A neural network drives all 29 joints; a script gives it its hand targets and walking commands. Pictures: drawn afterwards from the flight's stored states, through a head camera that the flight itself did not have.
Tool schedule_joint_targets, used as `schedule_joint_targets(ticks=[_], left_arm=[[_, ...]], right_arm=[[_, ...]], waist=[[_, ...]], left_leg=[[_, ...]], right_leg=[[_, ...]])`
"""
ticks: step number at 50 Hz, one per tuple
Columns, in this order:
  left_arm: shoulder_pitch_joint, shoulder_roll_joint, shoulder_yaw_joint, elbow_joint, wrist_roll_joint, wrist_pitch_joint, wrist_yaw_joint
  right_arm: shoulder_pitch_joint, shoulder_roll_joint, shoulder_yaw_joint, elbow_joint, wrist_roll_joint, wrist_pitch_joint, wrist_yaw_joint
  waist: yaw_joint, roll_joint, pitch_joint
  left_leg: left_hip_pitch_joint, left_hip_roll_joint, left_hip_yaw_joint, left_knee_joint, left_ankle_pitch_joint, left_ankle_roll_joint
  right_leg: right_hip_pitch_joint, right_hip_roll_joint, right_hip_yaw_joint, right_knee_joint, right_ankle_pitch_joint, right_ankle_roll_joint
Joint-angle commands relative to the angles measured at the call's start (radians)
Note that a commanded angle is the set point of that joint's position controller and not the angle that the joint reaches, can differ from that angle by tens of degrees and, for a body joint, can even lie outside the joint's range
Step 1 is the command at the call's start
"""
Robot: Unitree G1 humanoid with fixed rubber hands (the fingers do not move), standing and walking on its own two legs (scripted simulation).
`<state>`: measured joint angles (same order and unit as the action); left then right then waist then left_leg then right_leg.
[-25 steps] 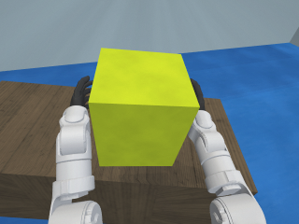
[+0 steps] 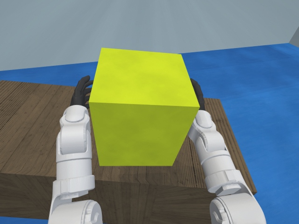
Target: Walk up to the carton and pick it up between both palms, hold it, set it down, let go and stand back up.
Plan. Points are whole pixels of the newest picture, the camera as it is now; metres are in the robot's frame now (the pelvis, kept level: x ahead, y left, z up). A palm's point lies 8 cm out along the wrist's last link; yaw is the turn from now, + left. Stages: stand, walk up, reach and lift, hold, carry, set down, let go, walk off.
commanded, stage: hold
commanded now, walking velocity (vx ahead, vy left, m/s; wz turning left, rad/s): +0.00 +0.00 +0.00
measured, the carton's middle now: (139, 111) +0.38 +0.01 +0.14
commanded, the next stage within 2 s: none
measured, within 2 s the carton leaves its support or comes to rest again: neither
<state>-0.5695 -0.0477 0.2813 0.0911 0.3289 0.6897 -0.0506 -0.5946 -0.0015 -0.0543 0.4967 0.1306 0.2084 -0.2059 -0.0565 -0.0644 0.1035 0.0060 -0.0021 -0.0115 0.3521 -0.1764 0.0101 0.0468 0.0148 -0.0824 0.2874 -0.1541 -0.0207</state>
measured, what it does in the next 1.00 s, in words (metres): stands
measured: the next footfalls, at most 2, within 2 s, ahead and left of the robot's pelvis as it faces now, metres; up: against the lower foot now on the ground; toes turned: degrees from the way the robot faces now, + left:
none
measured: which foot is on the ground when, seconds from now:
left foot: down 0.00-1.00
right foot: down 0.00-1.00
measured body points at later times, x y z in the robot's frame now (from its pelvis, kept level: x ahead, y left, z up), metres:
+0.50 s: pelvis +0.00 +0.00 +0.00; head -0.04 +0.03 +0.45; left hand +0.37 +0.16 +0.17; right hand +0.36 -0.15 +0.17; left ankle +0.03 +0.11 -0.75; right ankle +0.02 -0.10 -0.75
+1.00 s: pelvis +0.00 +0.00 +0.00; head -0.03 +0.03 +0.45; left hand +0.37 +0.16 +0.17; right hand +0.37 -0.14 +0.16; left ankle +0.03 +0.11 -0.75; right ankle +0.02 -0.10 -0.75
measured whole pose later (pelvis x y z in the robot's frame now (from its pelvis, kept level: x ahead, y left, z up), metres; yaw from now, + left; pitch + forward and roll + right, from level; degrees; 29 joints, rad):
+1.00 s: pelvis +0.00 +0.00 +0.00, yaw +0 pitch -11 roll -1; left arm -0.54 -0.05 0.27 0.06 0.33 0.69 -0.05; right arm -0.57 -0.01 -0.03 0.47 0.15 0.21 -0.21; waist -0.07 -0.07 0.11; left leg 0.02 0.00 -0.01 0.36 -0.19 0.01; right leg 0.07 0.02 -0.09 0.28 -0.16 -0.02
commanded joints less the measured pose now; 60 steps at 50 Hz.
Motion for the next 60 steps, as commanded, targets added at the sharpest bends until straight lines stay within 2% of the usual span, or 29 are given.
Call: schedule_joint_targets(ticks=[1,2,3,6,10,17,22,23,24,25,30,35,42,50,60], left_arm=[[-0.627,-0.482,-0.476,-0.108,-0.136,-0.061,-0.118],[-0.627,-0.482,-0.477,-0.108,-0.136,-0.061,-0.118],[-0.582,-0.508,-0.521,-0.166,-0.154,-0.060,-0.115],[-0.558,-0.484,-0.515,-0.156,-0.145,-0.053,-0.116],[-0.559,-0.462,-0.478,-0.130,-0.118,-0.039,-0.123],[-0.574,-0.484,-0.497,-0.141,-0.133,-0.050,-0.112],[-0.576,-0.473,-0.476,-0.112,-0.121,-0.044,-0.113],[-0.634,-0.433,-0.406,-0.061,-0.095,-0.042,-0.113],[-0.640,-0.449,-0.405,-0.051,-0.092,-0.035,-0.116],[-0.635,-0.451,-0.406,-0.057,-0.098,-0.036,-0.117],[-0.671,-0.503,-0.496,-0.102,-0.154,-0.062,-0.105],[-0.620,-0.475,-0.453,-0.073,-0.129,-0.057,-0.119],[-0.613,-0.482,-0.493,-0.136,-0.141,-0.068,-0.121],[-0.600,-0.481,-0.502,-0.155,-0.141,-0.061,-0.114],[-0.610,-0.480,-0.487,-0.128,-0.140,-0.054,-0.120]], right_arm=[[-0.783,0.504,0.394,-0.283,0.050,-0.058,0.114],[-0.783,0.504,0.394,-0.284,0.050,-0.058,0.113],[-0.762,0.517,0.406,-0.357,0.070,-0.071,0.111],[-0.741,0.491,0.418,-0.348,0.075,-0.061,0.099],[-0.725,0.485,0.388,-0.303,0.050,-0.047,0.110],[-0.782,0.500,0.412,-0.359,0.063,-0.068,0.117],[-0.773,0.490,0.384,-0.315,0.043,-0.065,0.123],[-0.772,0.466,0.371,-0.209,0.031,-0.040,0.130],[-0.772,0.485,0.352,-0.213,0.019,-0.045,0.139],[-0.785,0.488,0.340,-0.222,0.014,-0.052,0.144],[-0.841,0.507,0.365,-0.292,0.033,-0.078,0.131],[-0.762,0.490,0.358,-0.233,0.025,-0.060,0.119],[-0.768,0.502,0.415,-0.304,0.065,-0.063,0.107],[-0.757,0.500,0.431,-0.321,0.072,-0.052,0.107],[-0.762,0.499,0.403,-0.303,0.054,-0.046,0.111]], waist=[[-0.013,0.083,-0.423],[-0.013,0.083,-0.423],[-0.047,0.085,-0.486],[-0.052,0.084,-0.450],[-0.035,0.080,-0.351],[-0.020,0.078,-0.418],[-0.016,0.073,-0.378],[0.035,0.089,-0.303],[0.020,0.075,-0.297],[0.027,0.084,-0.320],[-0.013,0.092,-0.496],[-0.025,0.068,-0.419],[-0.025,0.091,-0.452],[-0.011,0.091,-0.415],[-0.016,0.079,-0.408]], left_leg=[[0.081,-0.023,0.040,-0.038,0.264,-0.021],[0.081,-0.023,0.040,-0.038,0.264,-0.021],[0.105,-0.020,0.034,-0.017,0.324,-0.026],[0.107,-0.024,0.026,-0.011,0.350,-0.033],[0.044,-0.022,0.039,-0.057,0.211,-0.017],[0.076,-0.020,0.038,-0.037,0.269,-0.014],[0.053,-0.016,0.044,-0.058,0.192,-0.005],[0.013,-0.011,0.048,-0.099,0.098,0.001],[0.000,-0.007,0.060,-0.114,0.054,0.006],[-0.006,-0.002,0.057,-0.116,0.057,0.009],[0.121,-0.017,0.048,-0.024,0.266,-0.017],[0.078,-0.021,0.047,-0.049,0.225,-0.016],[0.105,-0.029,0.030,-0.011,0.359,-0.037],[0.093,-0.022,0.030,-0.024,0.328,-0.034],[0.080,-0.020,0.039,-0.042,0.257,-0.024]], right_leg=[[0.078,0.020,-0.018,-0.026,0.171,0.053],[0.079,0.020,-0.018,-0.026,0.171,0.053],[0.113,0.027,-0.022,-0.020,0.241,0.052],[0.117,0.024,-0.021,-0.022,0.276,0.053],[0.093,0.014,-0.023,-0.037,0.154,0.050],[0.096,0.019,-0.022,-0.028,0.191,0.048],[0.076,0.014,-0.022,-0.038,0.122,0.044],[0.018,0.007,-0.016,-0.048,0.001,0.039],[0.005,0.008,-0.019,-0.049,-0.037,0.041],[0.022,0.009,-0.021,-0.044,-0.038,0.035],[0.049,0.024,-0.018,-0.029,0.131,0.043],[0.075,0.018,-0.020,-0.031,0.141,0.057],[0.113,0.024,-0.022,-0.013,0.265,0.060],[0.089,0.024,-0.017,-0.021,0.223,0.052],[0.076,0.021,-0.016,-0.030,0.168,0.051]])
